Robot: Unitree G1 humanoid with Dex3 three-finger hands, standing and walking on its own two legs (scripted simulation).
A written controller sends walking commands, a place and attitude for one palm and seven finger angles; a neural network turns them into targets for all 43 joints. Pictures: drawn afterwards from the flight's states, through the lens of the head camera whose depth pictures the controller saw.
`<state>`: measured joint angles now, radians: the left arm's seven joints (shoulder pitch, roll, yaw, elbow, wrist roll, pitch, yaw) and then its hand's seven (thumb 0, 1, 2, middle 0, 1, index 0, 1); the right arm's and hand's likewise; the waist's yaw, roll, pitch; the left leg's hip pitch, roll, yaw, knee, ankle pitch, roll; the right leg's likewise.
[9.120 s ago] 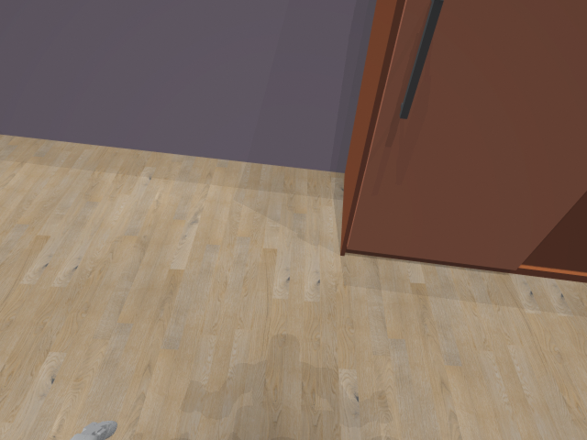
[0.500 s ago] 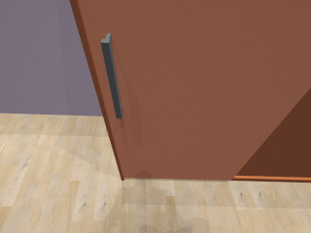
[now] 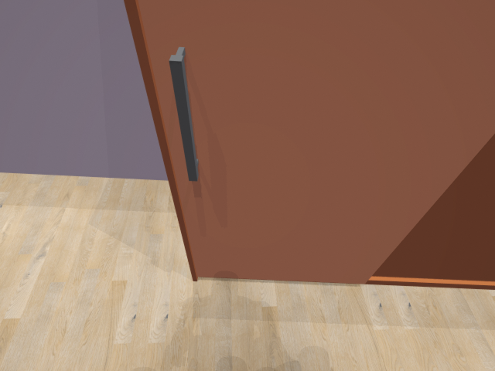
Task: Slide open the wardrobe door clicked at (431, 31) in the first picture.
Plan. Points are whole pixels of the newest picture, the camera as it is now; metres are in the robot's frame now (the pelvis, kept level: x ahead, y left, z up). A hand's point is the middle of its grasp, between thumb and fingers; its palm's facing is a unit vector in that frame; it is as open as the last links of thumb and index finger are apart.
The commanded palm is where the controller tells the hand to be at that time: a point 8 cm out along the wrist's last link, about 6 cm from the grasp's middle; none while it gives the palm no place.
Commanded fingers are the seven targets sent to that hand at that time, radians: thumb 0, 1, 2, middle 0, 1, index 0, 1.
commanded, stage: look again from close up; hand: left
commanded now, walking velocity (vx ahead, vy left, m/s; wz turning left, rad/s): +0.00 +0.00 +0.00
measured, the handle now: (188, 123) +0.54 +0.16 +0.09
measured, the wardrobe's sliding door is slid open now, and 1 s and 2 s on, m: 0.00 0.00 0.00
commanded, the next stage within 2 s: shuffle to correct the standing spot in 0.74 s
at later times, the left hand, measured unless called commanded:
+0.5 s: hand out of the picture +0.01 +0.18 -0.18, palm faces +0.03 -0.98 -0.18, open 7.4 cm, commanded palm none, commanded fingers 0.00 0.90 0.90 -0.20 -0.30 -0.20 -0.30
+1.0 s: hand out of the picture +0.02 +0.17 -0.18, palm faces +0.05 -0.98 -0.18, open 7.4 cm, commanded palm none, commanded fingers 0.00 0.90 0.90 -0.20 -0.30 -0.20 -0.30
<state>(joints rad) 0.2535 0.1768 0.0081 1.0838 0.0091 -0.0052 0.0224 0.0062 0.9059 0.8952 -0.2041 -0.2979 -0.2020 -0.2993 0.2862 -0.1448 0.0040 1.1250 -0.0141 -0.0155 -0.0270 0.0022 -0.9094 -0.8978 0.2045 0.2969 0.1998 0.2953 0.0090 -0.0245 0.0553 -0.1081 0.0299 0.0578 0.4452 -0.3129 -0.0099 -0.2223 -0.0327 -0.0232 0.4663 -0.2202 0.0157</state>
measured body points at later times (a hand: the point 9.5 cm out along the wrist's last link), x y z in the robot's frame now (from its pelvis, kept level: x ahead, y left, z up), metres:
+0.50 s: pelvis +0.00 +0.00 +0.00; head +0.02 +0.01 +0.45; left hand +0.01 +0.23 -0.16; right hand +0.01 -0.22 -0.16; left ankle -0.05 +0.12 -0.74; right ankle +0.02 -0.13 -0.74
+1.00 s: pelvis +0.01 -0.01 +0.00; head +0.02 +0.00 +0.45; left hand +0.02 +0.22 -0.16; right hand +0.01 -0.23 -0.16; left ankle -0.05 +0.12 -0.74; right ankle +0.02 -0.13 -0.74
